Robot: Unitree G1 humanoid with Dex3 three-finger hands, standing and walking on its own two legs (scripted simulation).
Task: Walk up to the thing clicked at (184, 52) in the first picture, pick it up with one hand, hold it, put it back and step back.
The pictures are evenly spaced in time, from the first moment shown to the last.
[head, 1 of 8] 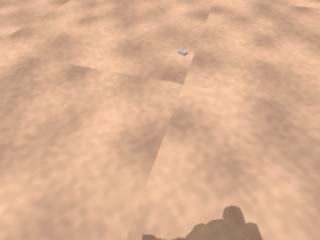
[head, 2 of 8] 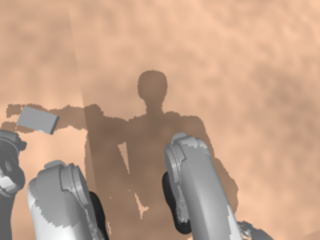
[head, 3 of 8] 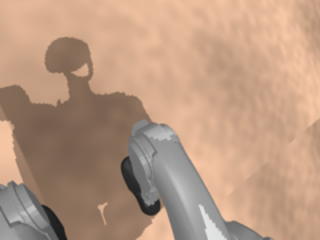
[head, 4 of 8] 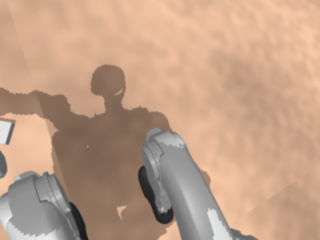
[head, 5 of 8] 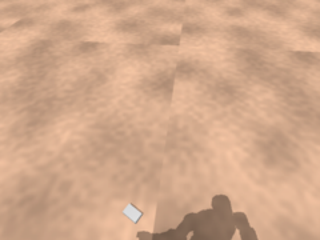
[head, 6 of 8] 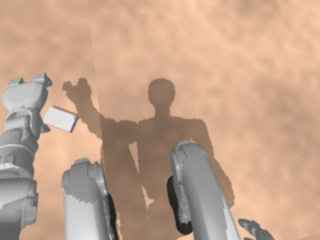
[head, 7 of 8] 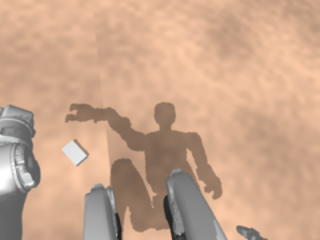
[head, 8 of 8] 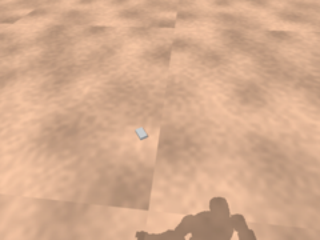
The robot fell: no
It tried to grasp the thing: yes
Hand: left
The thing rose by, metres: 0.10
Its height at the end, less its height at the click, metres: +0.00
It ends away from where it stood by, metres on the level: 0.01
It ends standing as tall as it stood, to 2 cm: yes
